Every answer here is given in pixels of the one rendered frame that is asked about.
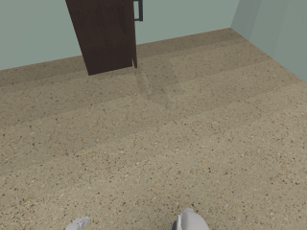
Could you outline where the left robot hand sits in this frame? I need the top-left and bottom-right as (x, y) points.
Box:
(65, 217), (91, 230)

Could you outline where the robot right shin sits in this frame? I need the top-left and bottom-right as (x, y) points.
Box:
(183, 208), (194, 213)

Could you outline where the handle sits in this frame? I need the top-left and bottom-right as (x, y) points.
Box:
(133, 0), (143, 22)

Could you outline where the cupboard door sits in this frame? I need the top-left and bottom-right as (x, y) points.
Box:
(123, 0), (137, 68)

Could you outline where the right robot thigh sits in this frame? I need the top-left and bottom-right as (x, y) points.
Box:
(176, 211), (210, 230)

